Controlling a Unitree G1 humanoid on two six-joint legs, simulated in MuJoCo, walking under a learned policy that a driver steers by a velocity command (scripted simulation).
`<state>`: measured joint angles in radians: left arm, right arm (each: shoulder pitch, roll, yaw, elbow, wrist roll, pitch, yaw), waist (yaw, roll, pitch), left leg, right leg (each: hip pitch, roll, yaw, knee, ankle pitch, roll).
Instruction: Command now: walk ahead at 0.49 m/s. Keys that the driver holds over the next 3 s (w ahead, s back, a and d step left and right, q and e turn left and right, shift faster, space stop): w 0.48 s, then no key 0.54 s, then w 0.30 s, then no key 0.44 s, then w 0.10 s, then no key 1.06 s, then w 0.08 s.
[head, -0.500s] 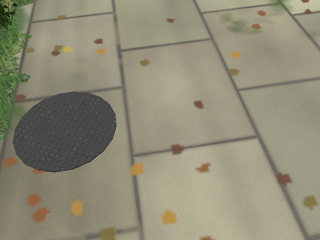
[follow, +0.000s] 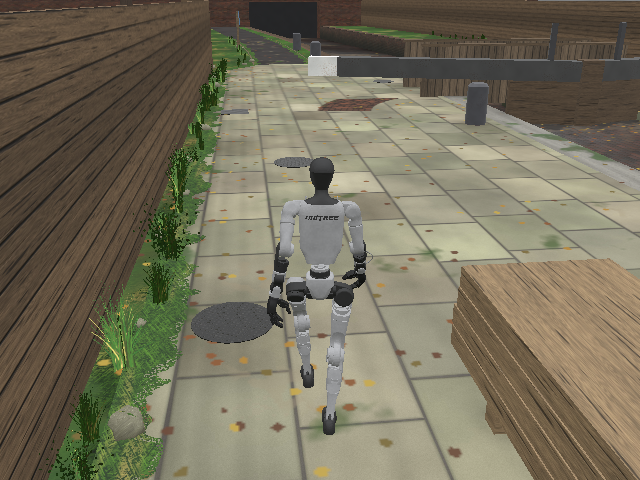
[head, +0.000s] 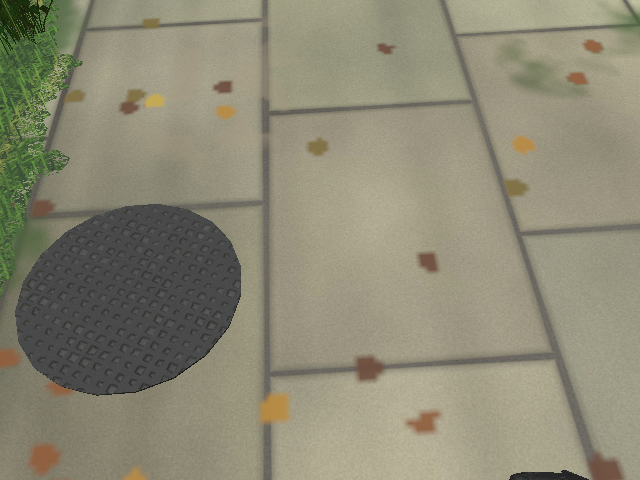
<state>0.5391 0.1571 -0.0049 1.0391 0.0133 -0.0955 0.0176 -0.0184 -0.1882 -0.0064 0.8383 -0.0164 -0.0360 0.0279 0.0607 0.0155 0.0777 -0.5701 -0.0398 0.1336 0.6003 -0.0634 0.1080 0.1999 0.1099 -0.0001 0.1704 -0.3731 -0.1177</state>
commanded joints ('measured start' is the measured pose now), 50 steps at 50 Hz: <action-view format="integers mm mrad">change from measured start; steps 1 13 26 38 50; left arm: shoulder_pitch -26 -231 -590 -266 -196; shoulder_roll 189 97 97 80 111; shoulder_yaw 37 39 26 22 9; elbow -27 -140 -249 -61 -12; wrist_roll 8 24 8 -2 4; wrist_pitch -3 51 34 -3 53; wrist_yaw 17 -44 -40 -5 9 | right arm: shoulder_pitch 279 393 571 513 332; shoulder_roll -148 -112 -117 -8 -32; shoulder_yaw -49 -41 -23 -28 0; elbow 51 170 237 217 231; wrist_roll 5 8 -12 -14 -8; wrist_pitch -18 -80 -61 11 40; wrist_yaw -26 -22 -47 -35 -69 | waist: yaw -181 -22 -109 -121 -89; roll -118 -2 59 -58 -51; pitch -123 35 29 -131 -23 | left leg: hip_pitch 355 343 694 253 468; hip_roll -57 217 226 49 87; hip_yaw -20 -291 -179 -165 -152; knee -59 -511 -326 458 -188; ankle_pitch -55 25 597 -292 -124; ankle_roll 60 143 68 -94 -71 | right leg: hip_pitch -93 -777 -775 -414 -586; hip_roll -291 -216 -121 -335 -285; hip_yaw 48 8 -90 64 135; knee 401 914 396 121 91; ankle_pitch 1328 194 289 1058 105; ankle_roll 28 66 41 -114 -24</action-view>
